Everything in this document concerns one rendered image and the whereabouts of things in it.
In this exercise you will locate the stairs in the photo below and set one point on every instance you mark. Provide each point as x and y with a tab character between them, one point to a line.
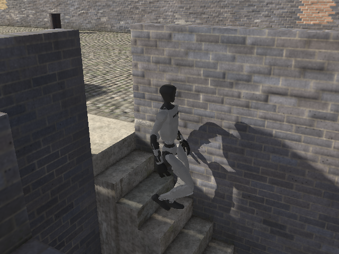
130	222

